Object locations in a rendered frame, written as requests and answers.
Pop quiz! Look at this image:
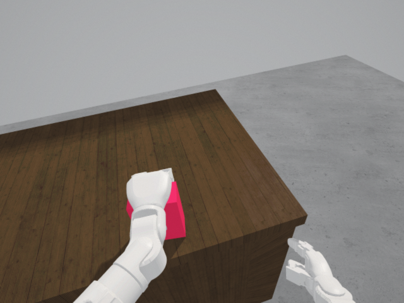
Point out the table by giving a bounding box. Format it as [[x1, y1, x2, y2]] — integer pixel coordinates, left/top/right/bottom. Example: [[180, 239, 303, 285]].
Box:
[[0, 89, 308, 303]]

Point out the robot right hand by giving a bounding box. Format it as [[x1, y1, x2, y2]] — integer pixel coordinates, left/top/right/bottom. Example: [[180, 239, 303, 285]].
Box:
[[286, 238, 333, 296]]

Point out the robot left hand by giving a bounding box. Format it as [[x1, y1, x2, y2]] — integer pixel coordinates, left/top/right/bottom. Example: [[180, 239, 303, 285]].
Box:
[[126, 168, 174, 230]]

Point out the sponge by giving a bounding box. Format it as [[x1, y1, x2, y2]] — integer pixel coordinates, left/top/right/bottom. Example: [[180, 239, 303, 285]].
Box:
[[126, 181, 186, 240]]

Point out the left robot forearm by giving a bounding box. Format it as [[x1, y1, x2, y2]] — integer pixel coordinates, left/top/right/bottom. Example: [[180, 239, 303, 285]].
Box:
[[73, 205, 167, 303]]

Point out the right robot forearm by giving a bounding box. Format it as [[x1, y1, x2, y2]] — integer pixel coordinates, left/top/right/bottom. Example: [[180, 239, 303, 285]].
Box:
[[312, 275, 355, 303]]

